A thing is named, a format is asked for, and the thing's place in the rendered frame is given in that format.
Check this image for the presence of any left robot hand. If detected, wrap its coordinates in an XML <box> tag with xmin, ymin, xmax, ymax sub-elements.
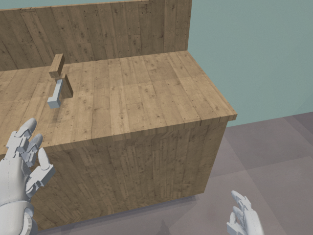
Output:
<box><xmin>0</xmin><ymin>118</ymin><xmax>56</xmax><ymax>207</ymax></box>

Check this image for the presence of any right robot hand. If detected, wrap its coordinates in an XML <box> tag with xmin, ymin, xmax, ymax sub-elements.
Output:
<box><xmin>227</xmin><ymin>190</ymin><xmax>265</xmax><ymax>235</ymax></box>

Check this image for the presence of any left robot forearm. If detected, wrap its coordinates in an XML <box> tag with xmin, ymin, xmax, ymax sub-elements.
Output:
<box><xmin>0</xmin><ymin>201</ymin><xmax>38</xmax><ymax>235</ymax></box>

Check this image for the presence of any tap lever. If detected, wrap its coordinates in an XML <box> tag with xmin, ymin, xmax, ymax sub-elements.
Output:
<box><xmin>47</xmin><ymin>79</ymin><xmax>63</xmax><ymax>109</ymax></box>

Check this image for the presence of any counter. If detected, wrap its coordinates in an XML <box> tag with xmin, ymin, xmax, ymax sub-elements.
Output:
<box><xmin>0</xmin><ymin>0</ymin><xmax>237</xmax><ymax>231</ymax></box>

